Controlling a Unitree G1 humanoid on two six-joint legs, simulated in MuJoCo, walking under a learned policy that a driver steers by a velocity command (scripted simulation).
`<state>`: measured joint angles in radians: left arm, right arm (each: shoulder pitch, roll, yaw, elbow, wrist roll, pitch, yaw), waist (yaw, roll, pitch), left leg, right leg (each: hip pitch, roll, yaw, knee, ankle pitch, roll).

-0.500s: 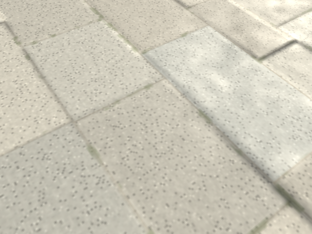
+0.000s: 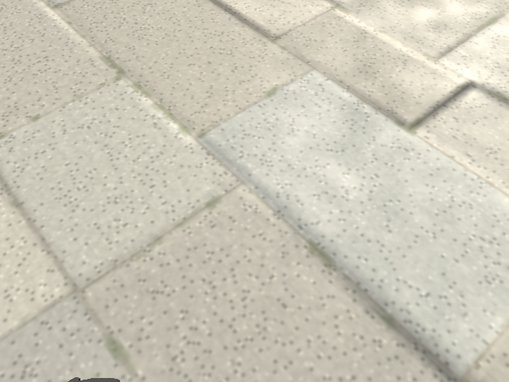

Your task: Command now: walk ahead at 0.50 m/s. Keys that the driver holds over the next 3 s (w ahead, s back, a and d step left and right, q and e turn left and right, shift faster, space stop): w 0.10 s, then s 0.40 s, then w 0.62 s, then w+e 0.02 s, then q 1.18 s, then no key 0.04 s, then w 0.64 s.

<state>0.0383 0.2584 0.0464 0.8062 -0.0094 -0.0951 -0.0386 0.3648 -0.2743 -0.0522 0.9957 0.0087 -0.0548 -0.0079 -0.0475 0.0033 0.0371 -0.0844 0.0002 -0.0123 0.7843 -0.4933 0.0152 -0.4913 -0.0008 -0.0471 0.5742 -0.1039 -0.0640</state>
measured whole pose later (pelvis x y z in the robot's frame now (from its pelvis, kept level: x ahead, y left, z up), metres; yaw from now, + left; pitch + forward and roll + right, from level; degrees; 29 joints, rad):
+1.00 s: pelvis +0.25 +0.00 +0.03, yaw -1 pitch +2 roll +2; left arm 0.46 0.22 0.04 1.07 0.00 -0.07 0.03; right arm 0.08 -0.28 -0.09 0.92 0.03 -0.05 0.01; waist 0.09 0.02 -0.03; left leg -0.55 0.06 0.01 0.65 -0.08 -0.01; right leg 0.02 -0.04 -0.01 0.20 -0.26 -0.01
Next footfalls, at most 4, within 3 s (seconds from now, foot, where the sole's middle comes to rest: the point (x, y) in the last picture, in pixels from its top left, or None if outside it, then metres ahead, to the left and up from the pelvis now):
0.40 left None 0.34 0.11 -0.76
0.70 right None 0.18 -0.11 -0.76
1.12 left None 0.43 0.16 -0.76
1.58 right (279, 323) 0.60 -0.05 -0.76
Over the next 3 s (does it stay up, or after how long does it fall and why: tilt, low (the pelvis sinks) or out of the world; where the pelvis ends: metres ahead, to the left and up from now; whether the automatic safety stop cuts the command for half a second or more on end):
stays up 0.62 0.25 0.01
